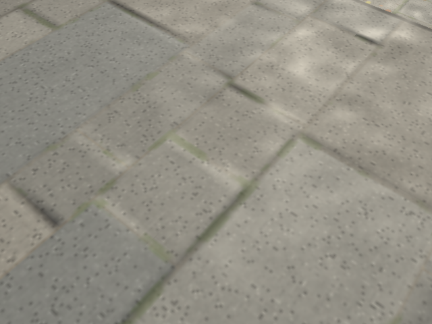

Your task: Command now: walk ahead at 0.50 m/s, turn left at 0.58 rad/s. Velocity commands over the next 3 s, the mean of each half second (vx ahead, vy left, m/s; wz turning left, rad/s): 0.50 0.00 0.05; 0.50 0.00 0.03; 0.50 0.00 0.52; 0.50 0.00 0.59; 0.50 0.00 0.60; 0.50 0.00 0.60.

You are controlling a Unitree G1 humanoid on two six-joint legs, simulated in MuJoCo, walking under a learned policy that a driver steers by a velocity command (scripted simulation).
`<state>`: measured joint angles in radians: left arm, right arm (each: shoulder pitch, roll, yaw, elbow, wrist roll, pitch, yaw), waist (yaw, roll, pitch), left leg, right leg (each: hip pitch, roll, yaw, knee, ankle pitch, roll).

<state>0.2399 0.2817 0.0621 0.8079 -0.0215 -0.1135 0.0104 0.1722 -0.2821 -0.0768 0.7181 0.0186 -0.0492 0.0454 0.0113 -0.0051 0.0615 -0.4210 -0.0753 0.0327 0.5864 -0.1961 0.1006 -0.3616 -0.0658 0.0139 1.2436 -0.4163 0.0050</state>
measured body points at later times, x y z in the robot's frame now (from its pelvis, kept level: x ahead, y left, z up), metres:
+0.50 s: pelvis +0.30 -0.05 -0.01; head +0.33 -0.05 +0.44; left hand +0.49 +0.20 -0.09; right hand +0.34 -0.33 -0.13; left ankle +0.10 +0.07 -0.66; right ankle +0.39 -0.13 -0.72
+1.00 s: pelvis +0.59 -0.03 -0.01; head +0.63 -0.03 +0.44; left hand +0.62 +0.26 -0.13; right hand +0.81 -0.27 -0.08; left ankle +0.71 +0.06 -0.73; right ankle +0.40 -0.13 -0.71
